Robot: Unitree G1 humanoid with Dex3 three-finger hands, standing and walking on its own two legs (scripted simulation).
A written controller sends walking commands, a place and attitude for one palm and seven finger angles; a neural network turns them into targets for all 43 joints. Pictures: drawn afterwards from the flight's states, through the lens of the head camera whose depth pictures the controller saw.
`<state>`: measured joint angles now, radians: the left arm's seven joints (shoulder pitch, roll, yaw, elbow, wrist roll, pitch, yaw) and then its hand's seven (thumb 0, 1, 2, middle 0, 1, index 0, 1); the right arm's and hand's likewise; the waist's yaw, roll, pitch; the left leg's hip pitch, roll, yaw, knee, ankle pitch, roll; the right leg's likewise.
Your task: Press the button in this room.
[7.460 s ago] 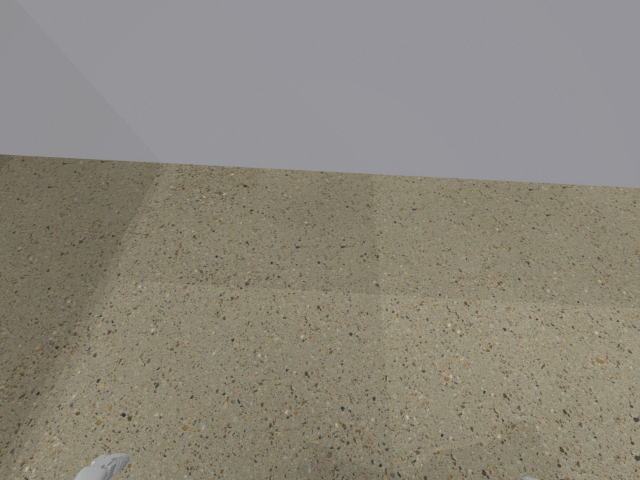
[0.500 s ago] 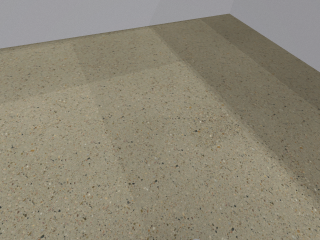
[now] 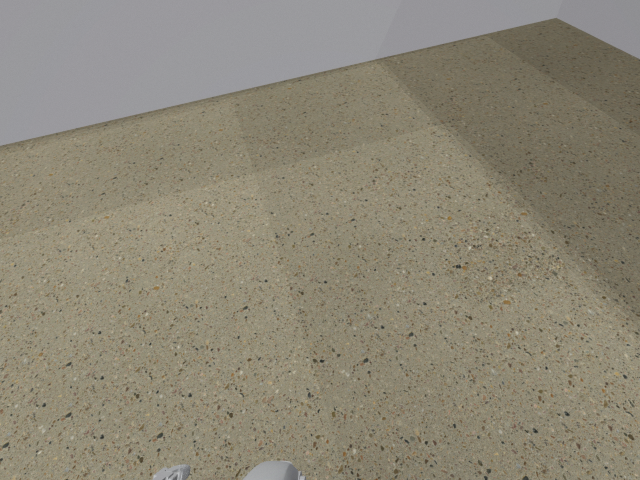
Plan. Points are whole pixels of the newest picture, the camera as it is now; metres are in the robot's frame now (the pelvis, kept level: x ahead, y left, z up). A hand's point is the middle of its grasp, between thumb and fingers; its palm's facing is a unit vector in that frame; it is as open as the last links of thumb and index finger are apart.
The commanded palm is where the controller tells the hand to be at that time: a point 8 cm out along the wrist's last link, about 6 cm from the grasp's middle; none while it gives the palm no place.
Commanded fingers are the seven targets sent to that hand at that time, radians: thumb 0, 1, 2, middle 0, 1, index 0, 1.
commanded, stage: turn or walk to find it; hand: left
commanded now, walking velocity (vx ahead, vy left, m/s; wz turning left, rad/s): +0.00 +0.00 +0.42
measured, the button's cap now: out of the picture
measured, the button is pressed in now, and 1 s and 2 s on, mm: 0 0 0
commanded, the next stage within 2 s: none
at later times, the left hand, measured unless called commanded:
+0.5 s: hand out of the picture -0.07 +0.25 -0.19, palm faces +0.29 -0.93 -0.24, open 7.4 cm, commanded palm none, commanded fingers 0.00 0.90 0.90 -0.20 -0.30 -0.20 -0.30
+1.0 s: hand out of the picture -0.04 +0.20 -0.14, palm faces +0.42 -0.86 -0.29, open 7.4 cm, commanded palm none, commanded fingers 0.00 0.90 0.90 -0.20 -0.30 -0.20 -0.30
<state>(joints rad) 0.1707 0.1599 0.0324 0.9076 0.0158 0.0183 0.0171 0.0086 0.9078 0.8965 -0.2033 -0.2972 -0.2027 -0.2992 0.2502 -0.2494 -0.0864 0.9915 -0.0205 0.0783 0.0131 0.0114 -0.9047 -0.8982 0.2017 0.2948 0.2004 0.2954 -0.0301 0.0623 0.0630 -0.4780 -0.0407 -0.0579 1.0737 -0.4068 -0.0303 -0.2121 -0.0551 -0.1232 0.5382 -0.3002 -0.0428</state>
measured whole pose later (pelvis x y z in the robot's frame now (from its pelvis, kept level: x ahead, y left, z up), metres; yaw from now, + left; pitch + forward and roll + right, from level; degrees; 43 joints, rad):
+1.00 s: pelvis -0.05 -0.02 +0.00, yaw +25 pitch -2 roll +2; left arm 0.17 0.16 0.03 0.91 0.02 0.02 0.02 0.01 0.91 0.90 -0.20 -0.30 -0.20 -0.30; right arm 0.25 -0.25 -0.09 0.99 -0.02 0.08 0.01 0.01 -0.90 -0.90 0.20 0.29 0.20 0.30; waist -0.03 0.06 0.06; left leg -0.47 -0.03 -0.04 1.10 -0.41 -0.03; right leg -0.22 -0.07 -0.13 0.54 -0.29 -0.04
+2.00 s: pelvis -0.09 -0.05 +0.00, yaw +51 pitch -2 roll +2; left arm 0.13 0.16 0.03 0.90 0.01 0.02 0.02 0.01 0.91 0.90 -0.20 -0.30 -0.20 -0.30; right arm 0.27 -0.23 -0.08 1.00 -0.02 0.07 0.01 0.01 -0.90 -0.90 0.20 0.29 0.20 0.30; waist -0.04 0.06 0.06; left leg -0.43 -0.06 -0.07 0.95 -0.45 -0.02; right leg -0.23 -0.05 -0.10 0.56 -0.31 -0.04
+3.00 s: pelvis -0.10 -0.11 +0.00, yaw +77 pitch -1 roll +2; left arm 0.14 0.17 0.03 0.91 0.02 0.01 0.01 0.01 0.91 0.90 -0.20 -0.30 -0.20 -0.30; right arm 0.25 -0.23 -0.08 0.99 -0.02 0.07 0.00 0.01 -0.90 -0.90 0.20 0.30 0.20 0.30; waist -0.03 0.06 0.07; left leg -0.41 -0.05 -0.07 0.89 -0.46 -0.02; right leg -0.25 -0.05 -0.10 0.59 -0.32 -0.04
